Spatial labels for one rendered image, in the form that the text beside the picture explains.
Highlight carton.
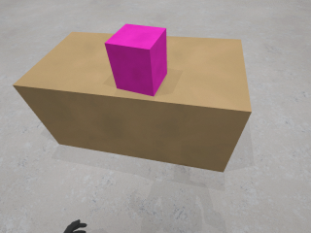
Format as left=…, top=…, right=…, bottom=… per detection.
left=104, top=23, right=167, bottom=97

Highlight pedestal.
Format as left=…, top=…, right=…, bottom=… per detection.
left=13, top=31, right=252, bottom=173

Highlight left robot hand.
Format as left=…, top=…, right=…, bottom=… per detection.
left=63, top=219, right=87, bottom=233

